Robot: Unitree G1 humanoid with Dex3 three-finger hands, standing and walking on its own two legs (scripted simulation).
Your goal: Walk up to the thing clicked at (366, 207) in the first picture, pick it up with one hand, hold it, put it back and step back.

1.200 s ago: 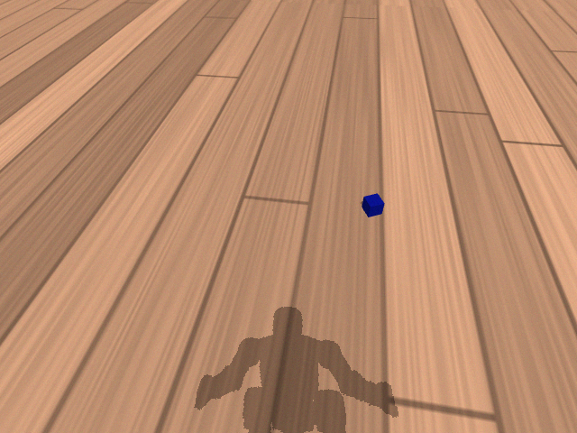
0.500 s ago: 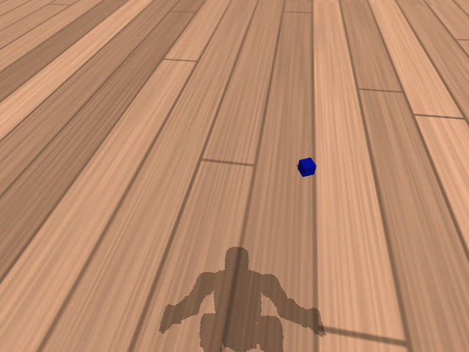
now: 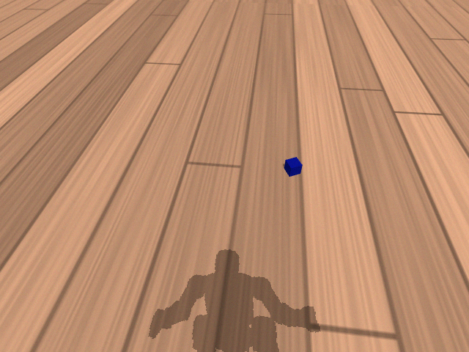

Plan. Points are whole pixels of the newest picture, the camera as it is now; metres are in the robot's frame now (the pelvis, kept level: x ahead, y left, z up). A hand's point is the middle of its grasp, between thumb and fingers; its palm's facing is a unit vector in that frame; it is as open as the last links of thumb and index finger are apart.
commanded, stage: walk up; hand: left
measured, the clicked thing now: (293, 166) +1.25 -0.24 -0.74
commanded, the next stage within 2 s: none
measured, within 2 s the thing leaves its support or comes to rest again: neither
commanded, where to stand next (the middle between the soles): +0.81 -0.32 m, yaw -22 degrees
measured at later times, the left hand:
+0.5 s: hand (185, 326) +0.21 +0.13 -0.14, palm faces -0.16 -0.92 -0.35, open 7.4 cm
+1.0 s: hand (230, 190) +0.56 +0.07 -0.14, palm faces -0.38 -0.85 -0.36, open 7.4 cm
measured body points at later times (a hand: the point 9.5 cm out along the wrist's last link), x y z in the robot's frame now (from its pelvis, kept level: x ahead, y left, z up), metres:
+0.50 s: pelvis +0.14 -0.12 -0.01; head +0.15 -0.15 +0.44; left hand +0.21 +0.18 -0.12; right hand +0.18 -0.46 -0.13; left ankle +0.20 +0.01 -0.68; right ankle +0.13 -0.23 -0.74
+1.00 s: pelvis +0.36 -0.16 -0.01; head +0.39 -0.16 +0.44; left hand +0.57 +0.11 -0.11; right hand +0.28 -0.48 -0.10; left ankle +0.37 -0.03 -0.74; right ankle +0.40 -0.34 -0.70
